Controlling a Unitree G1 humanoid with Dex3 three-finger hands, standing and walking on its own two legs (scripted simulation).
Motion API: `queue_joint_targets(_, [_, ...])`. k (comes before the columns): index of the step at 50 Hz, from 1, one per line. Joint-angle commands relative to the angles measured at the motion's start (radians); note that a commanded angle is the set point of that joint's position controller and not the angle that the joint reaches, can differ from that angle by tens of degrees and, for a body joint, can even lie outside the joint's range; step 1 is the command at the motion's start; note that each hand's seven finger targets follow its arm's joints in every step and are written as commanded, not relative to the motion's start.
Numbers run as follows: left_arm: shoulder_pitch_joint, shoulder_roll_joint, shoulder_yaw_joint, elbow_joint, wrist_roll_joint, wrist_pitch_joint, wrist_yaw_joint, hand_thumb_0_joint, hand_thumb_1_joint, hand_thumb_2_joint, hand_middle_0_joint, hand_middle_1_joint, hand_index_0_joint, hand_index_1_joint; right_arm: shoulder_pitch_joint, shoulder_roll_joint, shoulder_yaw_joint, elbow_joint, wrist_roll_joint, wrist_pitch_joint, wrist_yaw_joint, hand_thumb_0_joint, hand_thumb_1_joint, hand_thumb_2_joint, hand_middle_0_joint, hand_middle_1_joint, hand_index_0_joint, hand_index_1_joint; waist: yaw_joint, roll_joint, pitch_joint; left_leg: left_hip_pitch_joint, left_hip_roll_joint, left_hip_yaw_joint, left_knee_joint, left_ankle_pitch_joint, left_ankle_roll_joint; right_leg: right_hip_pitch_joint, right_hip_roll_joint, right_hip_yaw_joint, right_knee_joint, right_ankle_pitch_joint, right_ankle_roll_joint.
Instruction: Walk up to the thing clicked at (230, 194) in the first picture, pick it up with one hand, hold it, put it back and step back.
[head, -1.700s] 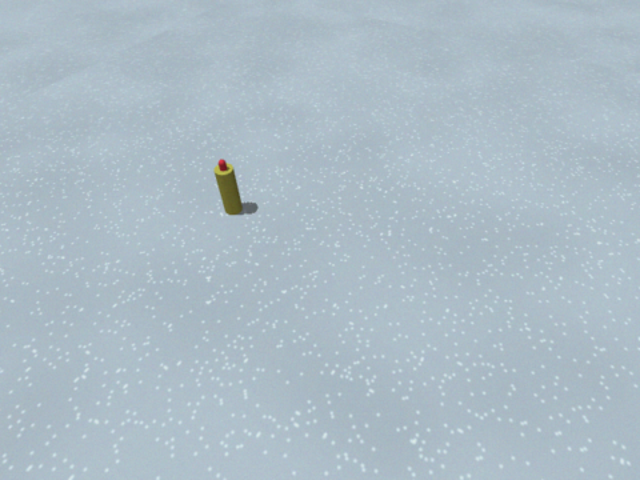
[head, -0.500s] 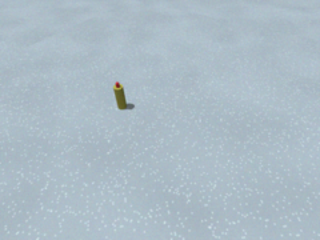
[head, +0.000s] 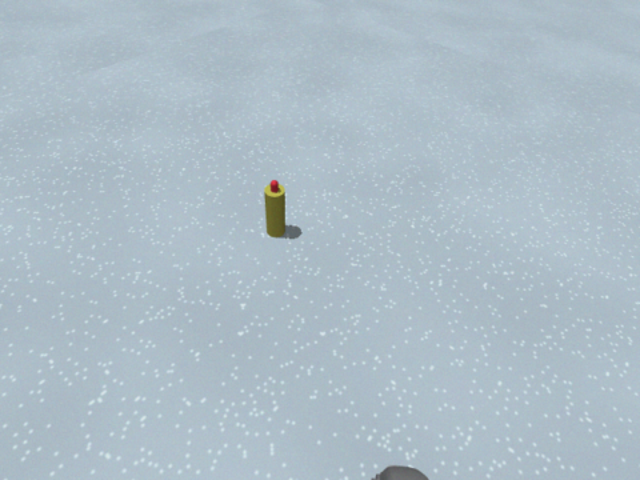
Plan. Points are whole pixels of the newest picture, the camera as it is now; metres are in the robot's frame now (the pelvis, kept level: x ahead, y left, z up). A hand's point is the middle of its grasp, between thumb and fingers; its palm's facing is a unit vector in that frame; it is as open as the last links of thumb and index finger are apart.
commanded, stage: walk up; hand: left
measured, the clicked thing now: (275, 207) +1.22 +0.15 -0.64
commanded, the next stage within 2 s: none
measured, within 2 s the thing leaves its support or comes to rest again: neither
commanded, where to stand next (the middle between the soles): +0.87 -0.06 m, yaw +2 degrees
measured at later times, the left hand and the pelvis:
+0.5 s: hand (200, 349) +0.35 +0.20 -0.12, palm faces +0.02 -0.94 -0.35, open 7.4 cm; pelvis +0.25 -0.05 +0.00, yaw +2 degrees
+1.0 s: hand (193, 288) +0.49 +0.25 -0.16, palm faces -0.03 -0.95 -0.32, open 7.4 cm; pelvis +0.46 -0.03 +0.00, yaw +1 degrees
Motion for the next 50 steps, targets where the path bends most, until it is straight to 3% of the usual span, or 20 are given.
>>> queue_joint_targets(1, [-0.016,0.179,0.055,-0.088,0.006,-0.012,-0.003,0.000,0.900,0.900,-0.200,-0.300,-0.200,-0.300,0.004,-0.303,-0.086,-0.090,0.004,-0.043,-0.029,0.000,-0.900,-0.900,0.200,0.300,0.200,0.300,0.011,0.181,0.056,0.007,0.244,-0.249,-0.322,-0.061,0.147,-0.106,-0.051,0.027,-0.150,0.095,0.040])
queue_joint_targets(7, [-0.196,0.115,0.042,-0.173,0.006,-0.022,-0.013,0.000,0.900,0.900,-0.200,-0.300,-0.200,-0.300,0.090,-0.294,-0.083,-0.097,0.007,-0.044,-0.036,0.000,-0.900,-0.900,0.200,0.300,0.200,0.300,-0.038,0.164,0.063,0.120,0.220,-0.162,-0.241,0.390,0.102,-0.096,-0.017,-0.031,-0.392,0.197,0.004])
queue_joint_targets(11, [-0.192,0.098,0.043,-0.178,-0.002,-0.026,-0.012,0.000,0.900,0.900,-0.200,-0.300,-0.200,-0.300,0.076,-0.298,-0.082,-0.122,-0.004,-0.031,-0.049,0.000,-0.900,-0.900,0.200,0.300,0.200,0.300,-0.022,0.174,0.008,0.134,0.217,-0.131,-0.147,0.489,0.089,0.044,0.027,-0.067,-0.472,0.187,-0.029])
queue_joint_targets(13, [-0.099,0.117,0.059,-0.151,-0.001,-0.028,-0.002,0.000,0.900,0.900,-0.200,-0.300,-0.200,-0.300,0.064,-0.298,-0.083,-0.142,-0.007,-0.026,-0.057,0.000,-0.900,-0.900,0.200,0.300,0.200,0.300,0.025,0.144,-0.056,0.124,0.215,-0.123,0.000,0.575,0.091,0.195,0.053,-0.066,-0.496,0.141,-0.046])
queue_joint_targets(14, [0.008,0.137,0.074,-0.125,0.000,-0.034,0.006,0.000,0.900,0.900,-0.200,-0.300,-0.200,-0.300,0.059,-0.282,-0.075,-0.154,-0.009,-0.024,-0.059,0.000,-0.900,-0.900,0.200,0.300,0.200,0.300,0.085,0.090,-0.125,0.072,0.182,-0.092,0.174,0.564,0.078,0.368,0.062,-0.070,-0.535,0.147,-0.064])
queue_joint_targets(15, [0.141,0.191,0.096,-0.094,0.005,-0.043,0.017,0.000,0.900,0.900,-0.200,-0.300,-0.200,-0.300,0.091,-0.232,-0.057,-0.161,-0.009,-0.025,-0.056,0.000,-0.900,-0.900,0.200,0.300,0.200,0.300,0.136,-0.016,-0.220,-0.073,0.116,-0.057,0.415,0.400,0.050,0.589,0.014,0.009,-0.540,0.095,-0.090])
queue_joint_targets(16, [0.233,0.264,0.121,-0.098,0.014,-0.052,0.027,0.000,0.900,0.900,-0.200,-0.300,-0.200,-0.300,0.149,-0.177,-0.034,-0.178,0.001,-0.024,-0.051,0.000,-0.900,-0.900,0.200,0.300,0.200,0.300,0.147,-0.194,-0.307,-0.290,0.008,-0.022,0.651,-0.021,0.023,0.782,-0.226,0.349,-0.587,-0.028,-0.144])
queue_joint_targets(17, [0.218,0.295,0.123,-0.096,-0.004,-0.050,0.029,0.000,0.900,0.900,-0.200,-0.300,-0.200,-0.300,0.139,-0.251,-0.053,-0.160,0.008,-0.021,-0.059,0.000,-0.900,-0.900,0.200,0.300,0.200,0.300,0.148,-0.205,-0.263,-0.472,-0.053,-0.047,0.753,-0.264,0.011,0.826,-0.346,0.644,-0.710,-0.006,-0.249])
queue_joint_targets(18, [0.151,0.287,0.121,-0.119,-0.016,-0.049,0.038,0.000,0.900,0.900,-0.200,-0.300,-0.200,-0.300,0.110,-0.291,-0.055,-0.136,0.002,-0.019,-0.071,0.000,-0.900,-0.900,0.200,0.300,0.200,0.300,0.130,-0.132,-0.214,-0.478,0.012,-0.113,0.820,-0.256,0.009,0.724,-0.373,0.640,-0.719,-0.006,-0.278])
queue_joint_targets(21, [0.046,0.189,0.082,-0.153,-0.019,-0.053,0.047,0.000,0.900,0.900,-0.200,-0.300,-0.200,-0.300,0.084,-0.244,-0.051,-0.108,0.015,-0.015,-0.050,0.000,-0.900,-0.900,0.200,0.300,0.200,0.300,0.058,-0.025,-0.041,-0.360,0.057,-0.146,0.759,-0.118,0.009,0.384,-0.210,0.252,-0.726,0.243,-0.203])
queue_joint_targets(24, [0.035,0.165,0.070,-0.159,-0.012,-0.067,0.042,0.000,0.900,0.900,-0.200,-0.300,-0.200,-0.300,0.106,-0.209,-0.052,-0.101,-0.001,0.006,-0.029,0.000,-0.900,-0.900,0.200,0.300,0.200,0.300,0.027,-0.050,0.004,-0.293,0.052,-0.113,0.640,-0.004,-0.006,0.259,-0.102,0.087,-0.742,0.315,-0.140])
queue_joint_targets(29, [0.056,0.188,0.077,-0.201,0.003,-0.075,0.035,0.000,0.900,0.900,-0.200,-0.300,-0.200,-0.300,-0.039,-0.206,-0.059,-0.158,-0.015,0.013,-0.006,0.000,-0.900,-0.900,0.200,0.300,0.200,0.300,0.049,-0.055,0.041,-0.359,0.108,-0.057,0.346,0.039,-0.061,0.269,-0.134,0.062,-0.810,0.159,-0.187])
queue_joint_targets(34, [0.127,0.200,0.072,-0.198,0.001,-0.061,0.030,0.000,0.900,0.900,-0.200,-0.300,-0.200,-0.300,-0.140,-0.192,-0.060,-0.184,-0.020,-0.013,-0.007,0.000,-0.900,-0.900,0.200,0.300,0.200,0.300,0.089,-0.028,-0.017,-0.221,0.085,-0.011,0.115,0.126,-0.033,0.325,-0.144,0.050,-0.681,0.288,-0.168])
queue_joint_targets(37, [0.113,0.198,0.060,-0.215,-0.002,-0.052,0.035,0.000,0.900,0.900,-0.200,-0.300,-0.200,-0.300,0.006,-0.230,-0.080,-0.137,-0.025,-0.024,-0.019,0.000,-0.900,-0.900,0.200,0.300,0.200,0.300,0.002,0.079,-0.093,0.061,0.039,0.002,0.045,0.113,0.008,0.223,-0.108,0.027,-0.476,0.287,-0.135])
queue_joint_targets(38, [0.141,0.154,0.045,-0.217,-0.008,-0.049,0.038,0.000,0.900,0.900,-0.200,-0.300,-0.200,-0.300,0.108,-0.279,-0.097,-0.112,-0.035,-0.031,-0.028,0.000,-0.900,-0.900,0.200,0.300,0.200,0.300,-0.047,0.197,-0.151,0.199,0.069,-0.046,-0.009,0.024,0.046,0.152,-0.032,-0.042,-0.251,0.277,-0.104])
queue_joint_targets(39, [0.201,0.076,0.021,-0.227,-0.018,-0.046,0.039,0.000,0.900,0.900,-0.200,-0.300,-0.200,-0.300,0.171,-0.357,-0.119,-0.119,-0.054,-0.034,-0.037,0.000,-0.900,-0.900,0.200,0.300,0.200,0.300,-0.059,0.401,-0.227,0.350,0.294,-0.376,-0.058,-0.088,0.108,-0.041,0.061,-0.076,-0.003,-0.025,-0.050])
queue_joint_targets(40, [0.229,0.129,0.037,-0.206,-0.018,-0.033,0.046,0.000,0.900,0.900,-0.200,-0.300,-0.200,-0.300,0.149,-0.387,-0.123,-0.152,-0.032,-0.033,-0.045,0.000,-0.900,-0.900,0.200,0.300,0.200,0.300,-0.054,0.302,-0.202,0.350,0.444,-0.703,-0.192,-0.244,0.182,-0.179,0.147,-0.005,0.091,-0.276,-0.034])
queue_joint_targets(41, [0.211,0.206,0.051,-0.187,-0.007,-0.023,0.058,0.000,0.900,0.900,-0.200,-0.300,-0.200,-0.300,0.106,-0.388,-0.129,-0.157,-0.007,-0.029,-0.042,0.000,-0.900,-0.900,0.200,0.300,0.200,0.300,-0.046,0.242,-0.159,0.297,0.479,-0.725,-0.194,-0.284,0.241,-0.193,0.077,0.064,0.166,-0.277,-0.043])
queue_joint_targets(45, [0.219,0.175,0.051,-0.138,-0.012,-0.028,0.037,0.000,0.900,0.900,-0.200,-0.300,-0.200,-0.300,0.001,-0.286,-0.076,-0.181,0.012,-0.036,-0.046,0.000,-0.900,-0.900,0.200,0.300,0.200,0.300,0.024,0.171,-0.003,-0.004,0.303,-0.262,-0.201,0.072,0.142,-0.052,0.013,0.089,0.064,-0.119,-0.014])
queue_joint_targets(50, [0.168,0.145,0.051,-0.154,-0.001,-0.021,0.011,0.000,0.900,0.900,-0.200,-0.300,-0.200,-0.300,-0.024,-0.306,-0.080,-0.201,-0.002,-0.039,-0.038,0.000,-0.900,-0.900,0.200,0.300,0.200,0.300,0.018,0.253,0.026,-0.055,0.277,-0.158,-0.227,-0.018,0.193,-0.038,-0.022,0.000,-0.164,-0.040,0.033])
